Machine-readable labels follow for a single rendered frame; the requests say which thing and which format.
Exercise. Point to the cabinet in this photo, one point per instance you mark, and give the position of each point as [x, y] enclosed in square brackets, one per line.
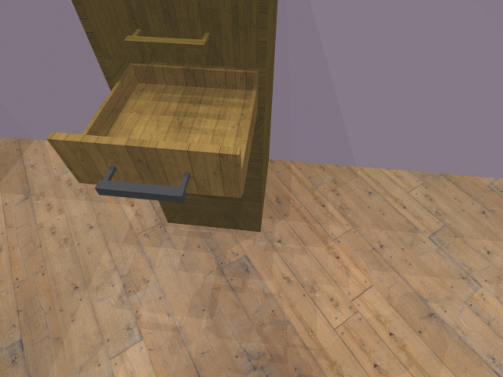
[240, 35]

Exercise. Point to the handle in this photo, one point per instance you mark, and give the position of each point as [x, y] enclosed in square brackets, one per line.
[106, 187]
[166, 45]

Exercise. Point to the drawer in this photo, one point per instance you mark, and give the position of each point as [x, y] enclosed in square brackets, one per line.
[160, 121]

